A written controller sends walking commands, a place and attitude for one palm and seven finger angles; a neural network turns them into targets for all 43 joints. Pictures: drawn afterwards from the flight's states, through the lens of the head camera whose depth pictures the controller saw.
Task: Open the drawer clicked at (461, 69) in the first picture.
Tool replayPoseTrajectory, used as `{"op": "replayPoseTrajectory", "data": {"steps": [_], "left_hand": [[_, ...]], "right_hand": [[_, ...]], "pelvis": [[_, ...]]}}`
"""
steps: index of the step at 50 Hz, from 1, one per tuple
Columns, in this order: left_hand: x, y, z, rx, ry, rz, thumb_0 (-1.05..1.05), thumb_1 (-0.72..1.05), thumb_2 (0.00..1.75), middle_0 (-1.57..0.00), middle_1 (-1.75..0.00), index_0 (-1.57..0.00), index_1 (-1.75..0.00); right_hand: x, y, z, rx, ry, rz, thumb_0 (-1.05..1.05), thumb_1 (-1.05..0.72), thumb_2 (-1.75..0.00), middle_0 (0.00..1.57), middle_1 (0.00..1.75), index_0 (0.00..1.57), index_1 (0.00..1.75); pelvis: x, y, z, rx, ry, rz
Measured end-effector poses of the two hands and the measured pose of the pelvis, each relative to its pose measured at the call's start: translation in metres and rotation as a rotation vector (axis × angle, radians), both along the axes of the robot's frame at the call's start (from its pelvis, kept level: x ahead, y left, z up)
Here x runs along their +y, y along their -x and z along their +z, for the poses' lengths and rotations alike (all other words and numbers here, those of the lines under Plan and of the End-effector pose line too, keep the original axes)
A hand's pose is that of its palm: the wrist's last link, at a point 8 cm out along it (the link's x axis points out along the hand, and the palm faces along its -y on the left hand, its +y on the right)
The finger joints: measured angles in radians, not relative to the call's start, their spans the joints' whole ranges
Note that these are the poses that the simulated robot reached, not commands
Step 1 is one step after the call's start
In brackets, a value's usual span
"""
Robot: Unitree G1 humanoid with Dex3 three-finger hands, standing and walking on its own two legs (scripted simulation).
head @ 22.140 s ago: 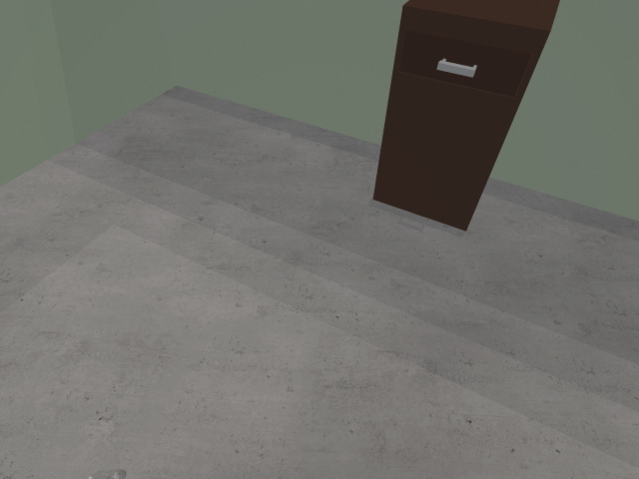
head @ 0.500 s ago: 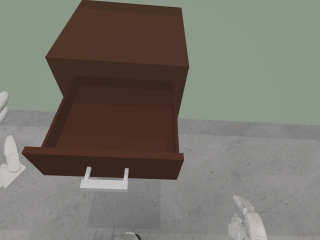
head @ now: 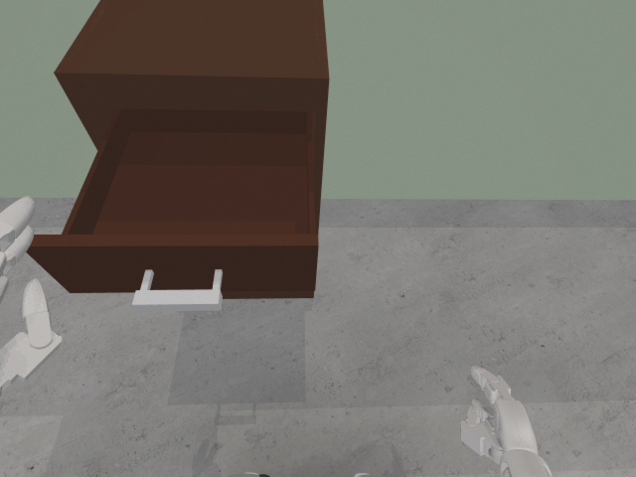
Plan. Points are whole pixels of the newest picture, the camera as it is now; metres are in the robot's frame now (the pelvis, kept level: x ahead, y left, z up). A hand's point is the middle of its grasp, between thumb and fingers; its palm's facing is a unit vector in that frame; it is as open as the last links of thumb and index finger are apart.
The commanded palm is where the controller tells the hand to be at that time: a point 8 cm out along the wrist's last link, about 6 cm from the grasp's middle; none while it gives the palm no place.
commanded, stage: stop stepping back and stand still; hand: left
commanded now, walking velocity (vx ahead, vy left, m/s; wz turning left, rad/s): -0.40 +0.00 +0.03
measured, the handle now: (181, 288) +0.37 +0.22 -0.06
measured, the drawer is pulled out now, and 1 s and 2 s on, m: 0.30 0.30 0.30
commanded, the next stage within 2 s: let the arm hang, fingers relaxed in 0.86 s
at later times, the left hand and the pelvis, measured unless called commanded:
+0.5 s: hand out of the picture +0.08 +0.18 +0.17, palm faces +0.35 -0.79 -0.50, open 7.4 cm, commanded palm +0.01 +0.23 +0.18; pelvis -0.10 -0.05 +0.01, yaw +4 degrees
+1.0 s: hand out of the picture +0.08 +0.20 +0.14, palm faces +0.38 -0.79 -0.48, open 7.4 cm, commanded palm none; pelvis -0.11 -0.05 +0.00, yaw +6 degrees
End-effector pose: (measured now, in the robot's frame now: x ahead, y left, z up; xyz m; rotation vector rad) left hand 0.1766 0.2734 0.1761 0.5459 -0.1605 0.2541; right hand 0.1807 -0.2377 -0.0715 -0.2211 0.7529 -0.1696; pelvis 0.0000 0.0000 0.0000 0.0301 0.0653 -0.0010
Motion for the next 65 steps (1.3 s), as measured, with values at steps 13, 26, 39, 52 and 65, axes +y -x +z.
{"op": "replayPoseTrajectory", "data": {"steps": [13,26,39,52,65], "left_hand": [[-0.058,0.093,0.020,-0.012,-0.032,0.039,0.01,0.88,0.90,-0.21,-0.31,-0.21,-0.31],[-0.060,0.138,0.016,-0.033,-0.028,0.067,0.01,0.89,0.90,-0.21,-0.31,-0.21,-0.30],[-0.042,0.162,0.006,-0.089,0.032,0.136,0.01,0.89,0.90,-0.21,-0.31,-0.21,-0.30],[-0.029,0.127,-0.069,0.204,0.094,0.151,0.00,0.89,0.90,-0.20,-0.30,-0.20,-0.30],[-0.090,0.272,-0.315,1.305,0.613,0.396,-0.04,1.01,0.90,-0.20,-0.30,-0.20,-0.30]], "right_hand": [[-0.035,0.090,-0.015,0.041,-0.085,0.029,0.01,-0.90,-0.89,0.20,0.30,0.21,0.30],[-0.083,0.139,-0.003,0.034,0.042,0.011,0.01,-0.91,-0.89,0.20,0.30,0.20,0.30],[-0.028,0.133,-0.008,-0.011,-0.061,0.088,0.01,-0.91,-0.89,0.20,0.30,0.20,0.30],[-0.018,0.130,-0.036,0.103,-0.107,0.163,0.01,-0.90,-0.89,0.20,0.30,0.21,0.30],[-0.044,0.234,-0.051,0.527,0.006,0.040,0.01,-0.91,-0.89,0.20,0.30,0.20,0.30]], "pelvis": [[-0.051,0.068,0.004,-0.039,-0.016,0.012],[-0.053,0.101,0.005,-0.040,-0.006,0.077],[-0.048,0.116,0.001,-0.094,0.008,0.064],[-0.049,0.107,-0.002,-0.058,0.022,0.126],[-0.049,0.110,0.005,-0.098,0.026,0.111]]}}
